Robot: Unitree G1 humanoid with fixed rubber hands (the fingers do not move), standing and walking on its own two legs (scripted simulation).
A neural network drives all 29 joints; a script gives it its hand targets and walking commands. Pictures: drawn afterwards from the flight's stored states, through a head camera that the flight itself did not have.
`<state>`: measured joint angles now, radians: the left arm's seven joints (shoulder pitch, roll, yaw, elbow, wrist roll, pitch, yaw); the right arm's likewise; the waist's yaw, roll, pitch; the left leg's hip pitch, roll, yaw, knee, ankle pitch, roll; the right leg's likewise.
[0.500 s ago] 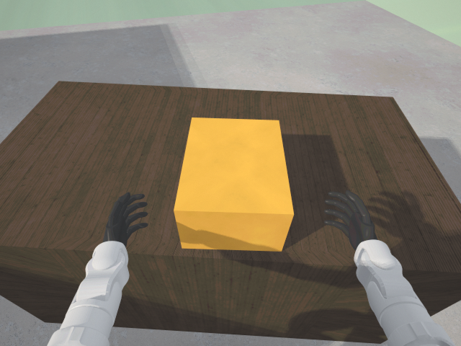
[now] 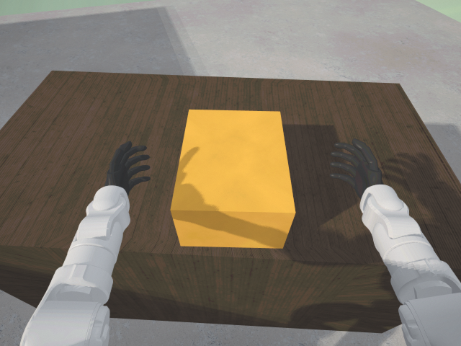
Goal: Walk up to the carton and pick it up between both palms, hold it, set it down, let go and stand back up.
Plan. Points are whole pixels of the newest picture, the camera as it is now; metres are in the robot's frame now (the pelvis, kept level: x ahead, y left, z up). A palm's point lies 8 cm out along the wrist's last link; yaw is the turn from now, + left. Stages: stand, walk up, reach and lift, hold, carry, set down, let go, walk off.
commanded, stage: reach and lift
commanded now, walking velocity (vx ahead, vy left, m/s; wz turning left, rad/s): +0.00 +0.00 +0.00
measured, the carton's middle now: (233, 174) +0.51 +0.04 -0.04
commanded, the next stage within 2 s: none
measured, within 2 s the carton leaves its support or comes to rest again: neither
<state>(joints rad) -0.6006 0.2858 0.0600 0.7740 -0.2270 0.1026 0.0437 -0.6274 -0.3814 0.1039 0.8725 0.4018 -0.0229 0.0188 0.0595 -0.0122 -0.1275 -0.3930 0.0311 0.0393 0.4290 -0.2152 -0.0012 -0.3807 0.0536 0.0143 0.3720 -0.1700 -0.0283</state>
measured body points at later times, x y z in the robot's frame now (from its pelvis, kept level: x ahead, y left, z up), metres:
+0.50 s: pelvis +0.00 +0.00 -0.01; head +0.05 +0.01 +0.44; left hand +0.43 +0.26 +0.09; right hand +0.48 -0.19 +0.11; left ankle -0.01 +0.12 -0.74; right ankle +0.00 -0.10 -0.74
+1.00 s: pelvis -0.03 +0.00 -0.05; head +0.09 +0.01 +0.38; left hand +0.42 +0.23 -0.02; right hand +0.45 -0.17 +0.00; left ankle -0.01 +0.12 -0.74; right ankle +0.00 -0.10 -0.74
